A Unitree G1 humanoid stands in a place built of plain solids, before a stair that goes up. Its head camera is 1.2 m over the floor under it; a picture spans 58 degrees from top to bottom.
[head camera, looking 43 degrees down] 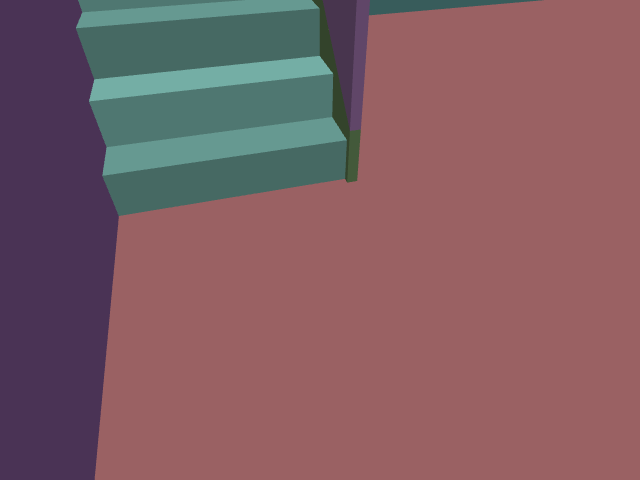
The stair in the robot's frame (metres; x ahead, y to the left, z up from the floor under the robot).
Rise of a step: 0.21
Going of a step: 0.23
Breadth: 1.03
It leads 16 degrees to the left of straight ahead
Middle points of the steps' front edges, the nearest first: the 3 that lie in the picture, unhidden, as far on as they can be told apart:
1.58 0.37 0.21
1.79 0.43 0.42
2.01 0.50 0.63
